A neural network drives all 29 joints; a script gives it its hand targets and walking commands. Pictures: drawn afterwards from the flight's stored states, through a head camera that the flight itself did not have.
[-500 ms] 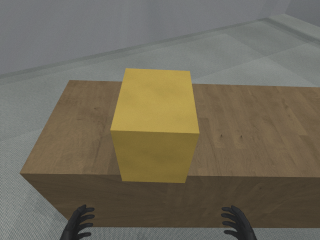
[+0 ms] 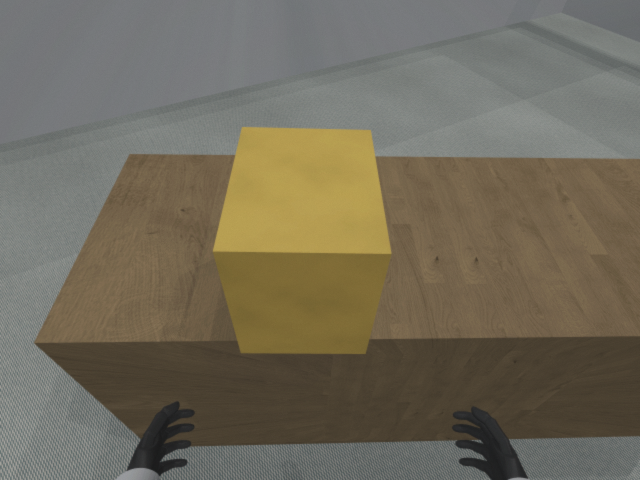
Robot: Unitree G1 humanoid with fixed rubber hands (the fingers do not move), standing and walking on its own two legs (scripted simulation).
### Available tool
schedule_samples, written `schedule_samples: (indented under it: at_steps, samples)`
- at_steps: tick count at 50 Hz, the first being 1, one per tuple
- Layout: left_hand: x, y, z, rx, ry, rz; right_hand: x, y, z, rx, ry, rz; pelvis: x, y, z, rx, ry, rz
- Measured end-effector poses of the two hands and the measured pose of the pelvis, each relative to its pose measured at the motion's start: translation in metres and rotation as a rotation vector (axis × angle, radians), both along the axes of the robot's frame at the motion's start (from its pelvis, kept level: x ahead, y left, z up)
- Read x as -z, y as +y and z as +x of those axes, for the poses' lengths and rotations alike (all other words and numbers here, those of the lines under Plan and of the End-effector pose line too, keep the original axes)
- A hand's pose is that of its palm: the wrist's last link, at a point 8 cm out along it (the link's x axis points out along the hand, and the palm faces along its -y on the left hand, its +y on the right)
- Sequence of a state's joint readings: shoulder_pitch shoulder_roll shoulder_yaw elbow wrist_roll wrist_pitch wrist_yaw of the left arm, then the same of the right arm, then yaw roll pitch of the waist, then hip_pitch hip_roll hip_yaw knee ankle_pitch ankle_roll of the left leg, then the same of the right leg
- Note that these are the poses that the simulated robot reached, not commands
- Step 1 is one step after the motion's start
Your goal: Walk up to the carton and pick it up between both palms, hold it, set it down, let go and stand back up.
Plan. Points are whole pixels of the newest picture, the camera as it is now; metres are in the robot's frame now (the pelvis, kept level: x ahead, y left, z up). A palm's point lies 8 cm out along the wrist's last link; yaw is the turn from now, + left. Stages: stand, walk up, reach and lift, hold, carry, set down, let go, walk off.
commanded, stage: let go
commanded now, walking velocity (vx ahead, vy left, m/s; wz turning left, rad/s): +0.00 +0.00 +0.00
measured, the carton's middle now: (305, 242) +0.46 +0.03 +0.00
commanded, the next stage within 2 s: stand in 0.20 s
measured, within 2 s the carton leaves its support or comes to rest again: neither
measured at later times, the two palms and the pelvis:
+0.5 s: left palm out of the picture +0.08 +0.22 -0.12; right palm out of the picture +0.05 -0.24 -0.14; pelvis +0.00 +0.00 -0.01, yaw -1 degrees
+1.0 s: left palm out of the picture -0.01 +0.22 -0.14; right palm out of the picture -0.04 -0.19 -0.15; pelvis +0.00 +0.01 +0.00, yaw -1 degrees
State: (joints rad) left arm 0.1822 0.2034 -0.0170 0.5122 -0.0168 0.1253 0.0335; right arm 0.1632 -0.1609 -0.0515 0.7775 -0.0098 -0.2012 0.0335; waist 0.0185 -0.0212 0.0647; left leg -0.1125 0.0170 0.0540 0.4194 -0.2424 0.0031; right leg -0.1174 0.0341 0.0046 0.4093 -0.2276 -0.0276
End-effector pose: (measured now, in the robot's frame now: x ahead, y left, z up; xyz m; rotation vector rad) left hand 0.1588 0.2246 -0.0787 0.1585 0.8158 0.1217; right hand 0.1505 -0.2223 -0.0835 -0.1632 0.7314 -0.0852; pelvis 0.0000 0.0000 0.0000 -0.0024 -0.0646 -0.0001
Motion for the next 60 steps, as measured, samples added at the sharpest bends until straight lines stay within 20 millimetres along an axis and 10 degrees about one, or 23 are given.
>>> schedule_samples:
  at_steps: [13,37,60]
  samples:
    - [0.003,-0.004,-0.01,0.028,0.003,0.019,0.007,-0.004,-0.007,0.001,0.051,-0.003,0.002,-0.003,-0.004,0.0,0.015,0.001]
    - [0.055,0.0,-0.127,-0.065,0.365,-0.014,0.063,-0.006,-0.167,0.188,0.614,0.017,0.002,0.004,0.003,0.019,0.044,-0.003]
    - [0.069,-0.017,-0.193,-0.09,0.6,-0.082,0.073,0.053,-0.202,0.175,0.722,0.099,0.0,0.021,-0.003,0.026,0.015,0.001]
